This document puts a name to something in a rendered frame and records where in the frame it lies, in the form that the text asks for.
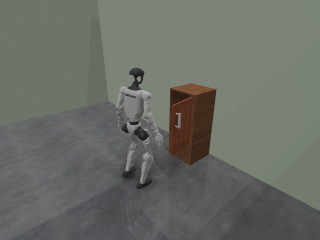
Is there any right robot hand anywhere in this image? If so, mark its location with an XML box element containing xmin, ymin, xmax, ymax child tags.
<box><xmin>154</xmin><ymin>134</ymin><xmax>164</xmax><ymax>149</ymax></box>

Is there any robot left upper arm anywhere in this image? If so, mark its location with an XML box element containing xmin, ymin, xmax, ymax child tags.
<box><xmin>115</xmin><ymin>86</ymin><xmax>128</xmax><ymax>111</ymax></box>

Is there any right robot foot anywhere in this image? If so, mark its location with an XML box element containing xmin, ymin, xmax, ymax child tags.
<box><xmin>136</xmin><ymin>178</ymin><xmax>152</xmax><ymax>189</ymax></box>

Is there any robot right upper arm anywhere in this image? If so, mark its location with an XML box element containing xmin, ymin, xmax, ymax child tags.
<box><xmin>141</xmin><ymin>90</ymin><xmax>152</xmax><ymax>119</ymax></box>

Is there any handle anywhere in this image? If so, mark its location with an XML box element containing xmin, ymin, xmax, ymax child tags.
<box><xmin>175</xmin><ymin>113</ymin><xmax>181</xmax><ymax>129</ymax></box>

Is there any robot left forearm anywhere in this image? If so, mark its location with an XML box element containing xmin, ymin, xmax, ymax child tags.
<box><xmin>115</xmin><ymin>109</ymin><xmax>124</xmax><ymax>124</ymax></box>

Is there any robot right forearm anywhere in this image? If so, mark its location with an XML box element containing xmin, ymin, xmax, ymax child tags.
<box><xmin>147</xmin><ymin>112</ymin><xmax>160</xmax><ymax>136</ymax></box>

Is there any cupboard door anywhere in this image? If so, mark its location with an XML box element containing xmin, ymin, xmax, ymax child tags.
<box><xmin>171</xmin><ymin>97</ymin><xmax>193</xmax><ymax>156</ymax></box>

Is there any robot right shin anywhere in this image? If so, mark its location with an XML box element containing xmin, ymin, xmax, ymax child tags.
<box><xmin>140</xmin><ymin>155</ymin><xmax>153</xmax><ymax>184</ymax></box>

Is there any left robot hand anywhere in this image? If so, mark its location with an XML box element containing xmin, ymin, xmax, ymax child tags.
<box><xmin>118</xmin><ymin>122</ymin><xmax>125</xmax><ymax>135</ymax></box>

